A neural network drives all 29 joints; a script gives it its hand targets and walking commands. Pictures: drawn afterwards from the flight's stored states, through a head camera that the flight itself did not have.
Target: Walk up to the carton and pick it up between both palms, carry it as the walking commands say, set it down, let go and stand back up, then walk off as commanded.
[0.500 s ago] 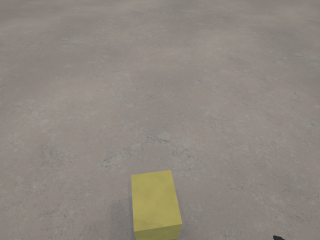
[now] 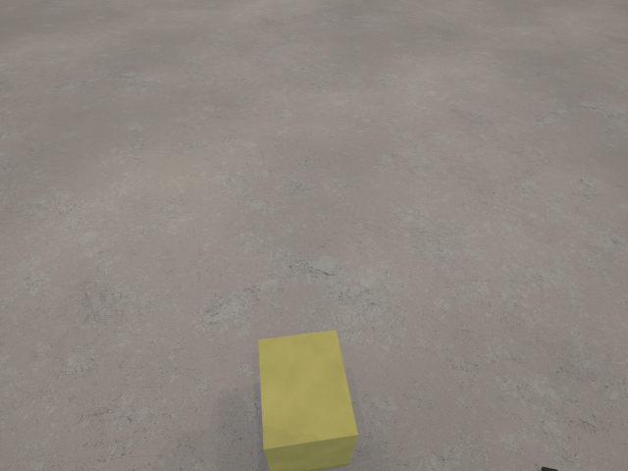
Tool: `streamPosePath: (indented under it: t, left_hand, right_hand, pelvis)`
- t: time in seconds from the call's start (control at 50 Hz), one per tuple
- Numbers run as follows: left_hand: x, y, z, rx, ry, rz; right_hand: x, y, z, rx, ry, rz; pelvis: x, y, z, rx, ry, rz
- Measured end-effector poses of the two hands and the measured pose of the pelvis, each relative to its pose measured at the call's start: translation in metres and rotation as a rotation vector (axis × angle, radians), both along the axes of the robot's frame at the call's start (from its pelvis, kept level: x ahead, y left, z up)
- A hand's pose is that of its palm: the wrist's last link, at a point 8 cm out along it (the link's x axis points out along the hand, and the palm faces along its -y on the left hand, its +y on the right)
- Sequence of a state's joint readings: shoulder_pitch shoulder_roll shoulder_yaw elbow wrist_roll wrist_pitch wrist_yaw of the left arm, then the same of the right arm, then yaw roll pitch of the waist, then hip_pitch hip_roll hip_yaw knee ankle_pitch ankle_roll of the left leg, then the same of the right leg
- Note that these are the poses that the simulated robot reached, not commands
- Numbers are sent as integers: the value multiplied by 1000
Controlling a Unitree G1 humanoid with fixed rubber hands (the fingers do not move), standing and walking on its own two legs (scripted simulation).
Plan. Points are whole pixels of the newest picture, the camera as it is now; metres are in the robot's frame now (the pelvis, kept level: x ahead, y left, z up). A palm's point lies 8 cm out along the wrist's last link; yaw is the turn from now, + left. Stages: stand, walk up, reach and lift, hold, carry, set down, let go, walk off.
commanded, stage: stand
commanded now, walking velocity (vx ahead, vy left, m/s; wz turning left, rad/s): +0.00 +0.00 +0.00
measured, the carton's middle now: (304, 403) +0.45 +0.03 -0.64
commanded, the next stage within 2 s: walk off in 0.16 s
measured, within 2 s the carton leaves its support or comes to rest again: neither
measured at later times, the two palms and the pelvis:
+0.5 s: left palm out of the picture +0.06 +0.31 -0.12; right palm out of the picture +0.08 -0.31 -0.11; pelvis -0.01 +0.00 -0.01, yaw +3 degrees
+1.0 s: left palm out of the picture -0.14 +0.23 -0.13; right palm out of the picture +0.04 -0.29 -0.14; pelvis -0.14 -0.06 -0.01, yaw +22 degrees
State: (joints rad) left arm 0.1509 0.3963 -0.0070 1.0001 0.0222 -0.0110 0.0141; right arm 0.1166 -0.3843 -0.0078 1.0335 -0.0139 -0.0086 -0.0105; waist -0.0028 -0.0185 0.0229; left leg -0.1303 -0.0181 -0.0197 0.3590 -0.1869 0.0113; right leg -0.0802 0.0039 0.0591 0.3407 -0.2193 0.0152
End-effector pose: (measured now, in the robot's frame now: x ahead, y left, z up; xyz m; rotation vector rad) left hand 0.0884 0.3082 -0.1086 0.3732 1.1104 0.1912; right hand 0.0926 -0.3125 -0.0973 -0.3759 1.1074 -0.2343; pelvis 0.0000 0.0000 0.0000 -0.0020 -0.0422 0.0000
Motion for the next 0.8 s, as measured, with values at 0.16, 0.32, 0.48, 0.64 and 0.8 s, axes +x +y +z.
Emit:
streamPosePath:
  t: [0.16,0.32,0.48,0.64,0.8]
  left_hand:
    - [-1,1,0,2,6,4]
    - [-1,2,0,3,10,9]
    - [-22,-1,-10,6,62,66]
    - [-94,-20,-18,35,136,175]
    - [-172,-64,-7,11,155,285]
  right_hand:
    - [0,-1,0,-1,5,1]
    - [1,-2,0,-1,9,2]
    - [-13,4,-15,25,84,5]
    - [-22,-6,-39,53,140,69]
    - [-16,-4,-42,95,124,166]
  pelvis:
    - [0,0,0,0,1,1]
    - [0,-1,1,0,2,3]
    - [-9,-3,-5,3,16,40]
    - [-40,-27,-17,10,31,112]
    - [-76,-52,-9,27,32,221]
